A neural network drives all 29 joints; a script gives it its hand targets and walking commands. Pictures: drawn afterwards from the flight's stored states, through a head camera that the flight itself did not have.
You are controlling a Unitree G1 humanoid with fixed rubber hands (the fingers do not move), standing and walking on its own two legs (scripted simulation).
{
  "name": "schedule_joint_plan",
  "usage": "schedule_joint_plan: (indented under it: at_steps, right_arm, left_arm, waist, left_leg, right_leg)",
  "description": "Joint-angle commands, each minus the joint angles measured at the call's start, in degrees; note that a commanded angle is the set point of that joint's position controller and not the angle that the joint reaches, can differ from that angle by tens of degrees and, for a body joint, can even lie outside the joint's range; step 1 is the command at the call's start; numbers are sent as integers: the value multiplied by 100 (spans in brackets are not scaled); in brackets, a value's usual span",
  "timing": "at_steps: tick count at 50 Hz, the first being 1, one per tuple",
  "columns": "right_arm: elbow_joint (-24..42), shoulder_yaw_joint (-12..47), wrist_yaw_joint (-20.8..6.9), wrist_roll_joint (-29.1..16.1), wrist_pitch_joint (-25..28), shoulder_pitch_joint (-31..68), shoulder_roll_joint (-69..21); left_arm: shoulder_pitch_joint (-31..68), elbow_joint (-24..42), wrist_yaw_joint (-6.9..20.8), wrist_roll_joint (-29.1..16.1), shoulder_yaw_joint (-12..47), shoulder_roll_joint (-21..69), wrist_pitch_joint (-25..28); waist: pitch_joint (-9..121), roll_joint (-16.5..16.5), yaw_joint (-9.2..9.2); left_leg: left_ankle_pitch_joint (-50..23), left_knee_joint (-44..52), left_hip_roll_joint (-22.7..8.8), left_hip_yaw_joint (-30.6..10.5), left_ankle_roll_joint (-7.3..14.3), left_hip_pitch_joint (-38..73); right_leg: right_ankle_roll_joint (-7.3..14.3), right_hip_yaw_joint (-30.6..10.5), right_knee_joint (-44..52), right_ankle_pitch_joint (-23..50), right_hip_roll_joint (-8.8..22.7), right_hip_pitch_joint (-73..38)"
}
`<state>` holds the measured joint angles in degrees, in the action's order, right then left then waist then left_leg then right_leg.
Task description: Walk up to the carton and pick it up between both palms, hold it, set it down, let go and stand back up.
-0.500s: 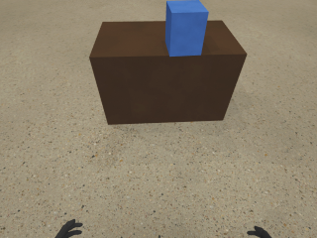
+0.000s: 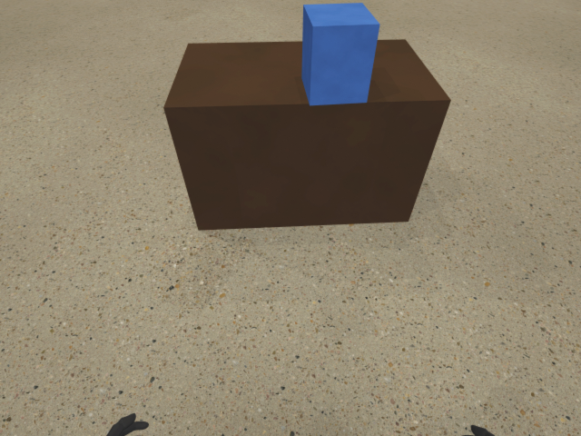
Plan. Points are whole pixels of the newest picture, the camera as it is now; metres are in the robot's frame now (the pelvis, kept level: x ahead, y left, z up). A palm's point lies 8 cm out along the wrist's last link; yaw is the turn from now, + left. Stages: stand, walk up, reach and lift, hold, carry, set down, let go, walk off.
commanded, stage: stand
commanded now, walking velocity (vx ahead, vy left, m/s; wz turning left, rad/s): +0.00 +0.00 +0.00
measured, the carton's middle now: (335, 54) +1.27 -0.17 -0.01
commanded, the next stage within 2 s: walk up in 0.50 s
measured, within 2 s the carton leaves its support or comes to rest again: neither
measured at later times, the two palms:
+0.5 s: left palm out of the picture +0.10 +0.26 -0.09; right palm out of the picture +0.07 -0.28 -0.11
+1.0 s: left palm out of the picture +0.09 +0.32 -0.10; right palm out of the picture +0.11 -0.28 -0.08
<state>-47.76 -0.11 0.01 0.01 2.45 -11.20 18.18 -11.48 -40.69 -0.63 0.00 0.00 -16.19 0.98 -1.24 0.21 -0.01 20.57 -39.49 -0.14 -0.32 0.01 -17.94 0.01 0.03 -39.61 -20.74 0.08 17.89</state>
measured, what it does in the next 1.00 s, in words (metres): stands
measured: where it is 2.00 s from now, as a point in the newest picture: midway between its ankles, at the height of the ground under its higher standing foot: (296, 429)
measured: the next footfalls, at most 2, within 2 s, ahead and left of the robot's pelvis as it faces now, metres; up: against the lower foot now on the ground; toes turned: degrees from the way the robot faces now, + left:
right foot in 1.64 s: +0.31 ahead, -0.12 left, +0.00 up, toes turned +2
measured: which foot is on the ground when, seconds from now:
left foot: down 0.00-1.00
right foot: down 0.00-1.00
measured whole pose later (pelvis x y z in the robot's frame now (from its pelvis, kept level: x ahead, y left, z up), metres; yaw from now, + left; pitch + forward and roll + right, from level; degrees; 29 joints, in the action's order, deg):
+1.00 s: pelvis +0.01 +0.04 +0.01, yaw +1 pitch +0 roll -1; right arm -53.3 -1.9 -1.2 0.0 5.3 -11.9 24.4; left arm -15.3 -45.8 2.8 0.0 0.0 -20.3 2.0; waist 0.1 0.1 0.4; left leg 20.2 -38.4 -0.1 1.5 0.2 -23.0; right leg 2.1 -0.1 -35.1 -20.3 2.0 15.1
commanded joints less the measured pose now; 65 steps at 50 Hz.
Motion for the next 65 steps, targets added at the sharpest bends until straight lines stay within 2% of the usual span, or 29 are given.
schedule_joint_plan:
  at_steps: [1,9,13,15,18,19,20,22,23,31,32,34,35,36,38,39,40,44,46,48,49,50,51,52,53,55,57,62,65]
  right_arm:
    - [154,-372,66,72,118,326,1246]
    - [19,-387,39,137,136,352,1321]
    - [31,-363,6,131,183,481,1383]
    - [13,-319,29,68,90,528,1107]
    - [-99,-325,25,72,59,415,1109]
    - [-117,-331,47,80,41,448,1193]
    - [-105,-315,53,101,91,273,1245]
    - [-195,-339,22,120,96,384,1349]
    - [-189,-341,31,119,74,518,1231]
    - [-383,-336,25,94,63,338,1369]
    - [-345,-300,44,98,16,480,1087]
    - [-438,-350,-4,88,89,415,1256]
    - [-187,-619,-120,163,212,-45,1792]
    - [-182,-692,-152,257,234,27,1937]
    - [59,-684,-203,229,228,408,1667]
    - [-28,-668,-199,229,239,368,1725]
    - [-12,-638,-219,260,296,386,1694]
    - [85,-620,-252,191,417,136,1558]
    - [48,-626,-239,202,411,175,1590]
    - [-80,-601,-241,214,446,-276,1463]
    - [-324,-653,-193,174,483,-985,1573]
    - [-451,-795,-86,206,547,-1560,1833]
    - [-466,-963,16,342,617,-2012,2499]
    - [-424,-937,34,206,615,-1891,2722]
    - [-284,-901,26,132,611,-1214,2512]
    - [-142,-823,35,160,601,-1016,2193]
    - [-195,-736,68,191,657,-786,1938]
    - [-112,-747,12,100,624,-1250,1844]
    - [76,-751,65,11,577,-1257,1977]
  left_arm:
    - [143,-60,-20,67,-399,-1499,269]
    - [210,-154,-9,78,-352,-1258,282]
    - [113,-218,-51,41,-445,-1460,235]
    - [240,-228,-20,121,-425,-1527,275]
    - [211,-258,-11,99,-450,-1576,219]
    - [214,-312,-27,118,-398,-1460,255]
    - [449,-215,-21,80,-342,-1459,246]
    - [392,-236,-36,86,-379,-1468,238]
    - [404,-324,-25,119,-306,-1353,261]
    - [227,-480,-15,99,-366,-1598,249]
    - [537,-413,-25,137,-310,-1474,221]
    - [291,-573,-14,103,-343,-1549,256]
    - [-106,-285,188,286,-609,-1911,324]
    - [-357,-264,257,329,-713,-2100,304]
    - [-806,-355,316,379,-881,-2307,303]
    - [-682,-289,299,345,-896,-2334,341]
    - [-734,-243,266,369,-847,-2197,352]
    - [-942,-216,270,259,-835,-2206,329]
    - [-766,-81,297,272,-813,-2102,283]
    - [-239,-29,356,252,-756,-2099,266]
    - [170,148,364,230,-686,-1902,247]
    - [127,125,375,211,-576,-1524,237]
    - [231,212,375,195,-451,-1083,277]
    - [124,150,302,197,-548,-1573,234]
    - [-72,15,292,153,-592,-1913,207]
    - [-215,-105,366,124,-621,-1989,155]
    - [-405,-196,437,95,-621,-1676,133]
    - [-192,-225,476,99,-551,-1633,82]
    - [119,-55,447,39,-584,-1744,13]
  waist:
    - [490,-52,-32]
    - [426,-308,44]
    - [298,243,124]
    - [160,-382,-5]
    - [109,-406,-79]
    - [252,-168,61]
    - [326,-356,-220]
    - [100,108,-13]
    - [-201,-330,-65]
    - [138,-254,-51]
    - [250,-591,-135]
    - [562,-161,-122]
    - [868,-581,19]
    - [383,-624,24]
    - [-302,-1586,377]
    - [-499,-1523,401]
    - [-285,-1041,387]
    - [550,-850,366]
    - [526,-1250,439]
    - [-120,-1276,-27]
    - [109,-813,-483]
    - [455,397,-800]
    - [432,1307,-855]
    - [363,309,-745]
    - [63,24,-391]
    - [-223,-229,-264]
    - [-1153,335,-121]
    - [-593,512,-278]
    - [-356,299,-314]
  left_leg:
    - [-1585,739,-451,-496,367,455]
    - [-1419,985,-556,-650,469,359]
    - [-1190,1326,-642,-953,525,106]
    - [-1236,1064,-504,-719,404,82]
    - [-844,953,-381,-519,286,343]
    - [-815,960,-358,-455,280,404]
    - [-549,1122,-409,-569,312,530]
    - [-389,1335,-548,-680,422,224]
    - [-398,1341,-542,-758,440,-27]
    - [-822,1318,-403,-579,327,434]
    - [-904,1363,-489,-594,335,517]
    - [-1033,1351,-487,-571,317,785]
    - [1748,939,-521,-819,704,277]
    - [2508,906,-480,-857,719,-533]
    - [1268,-584,183,487,405,-1868]
    - [1084,-644,-136,277,314,-2331]
    - [854,-723,-143,223,285,-2496]
    - [852,-140,-134,222,291,-1795]
    - [561,240,-120,315,288,-1337]
    - [-225,765,-48,376,395,-257]
    - [-172,1126,21,353,446,1020]
    - [26,1808,-573,-665,502,2289]
    - [1012,2693,-2064,-3486,802,2840]
    - [757,2824,-2617,-4360,943,2793]
    - [681,2652,-2325,-3792,801,2238]
    - [832,2789,-1812,-2839,457,1707]
    - [-55,3022,-1471,-1910,181,859]
    - [-2356,2700,-1268,-944,-37,1508]
    - [-1937,2668,-1383,-1049,173,1753]
  right_leg:
    - [551,-887,990,2220,698,-530]
    - [440,-668,1033,1729,524,-546]
    - [411,-675,1016,1233,476,-646]
    - [454,-707,1199,1300,600,-425]
    - [492,-937,1427,853,700,-100]
    - [454,-1063,1568,847,750,-186]
    - [448,-1021,1448,792,686,-72]
    - [434,-876,1478,725,614,-193]
    - [403,-800,1480,702,549,-194]
    - [359,-1063,1849,576,775,-338]
    - [380,-884,1762,880,710,-472]
    - [361,-860,1698,1134,606,-479]
    - [556,-970,1389,-1770,519,-597]
    - [760,-1554,1538,-2890,731,-462]
    - [1318,-2856,2898,-3930,1592,-921]
    - [1470,-2969,2987,-3284,1780,-1314]
    - [1517,-2882,2846,-2578,1774,-1692]
    - [1335,-2089,2081,-602,1521,-2327]
    - [1238,-1810,2023,-612,1352,-2010]
    - [1219,-1425,1898,-1164,1300,-244]
    - [949,-990,1202,-1296,951,490]
    - [575,-353,-342,-1150,389,1531]
    - [196,-261,-1944,-1044,-400,2742]
    - [98,-818,-2308,-1171,-399,2987]
    - [125,-979,-2281,-671,36,2675]
    - [176,-999,-2199,-48,171,2266]
    - [120,-923,-1905,676,272,2091]
    - [30,-533,-1536,1231,186,1833]
    - [-17,-669,-1526,1124,118,1881]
